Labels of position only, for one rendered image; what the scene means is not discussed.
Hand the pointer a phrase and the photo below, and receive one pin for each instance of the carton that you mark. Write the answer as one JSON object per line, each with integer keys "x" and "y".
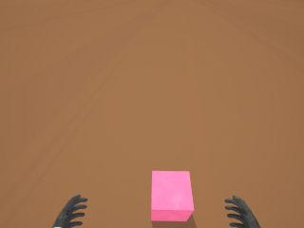
{"x": 171, "y": 196}

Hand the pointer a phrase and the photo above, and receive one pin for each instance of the robot left hand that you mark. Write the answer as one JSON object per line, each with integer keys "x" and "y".
{"x": 64, "y": 218}

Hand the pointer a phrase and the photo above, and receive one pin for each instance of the robot right hand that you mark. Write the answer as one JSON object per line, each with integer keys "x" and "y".
{"x": 246, "y": 216}

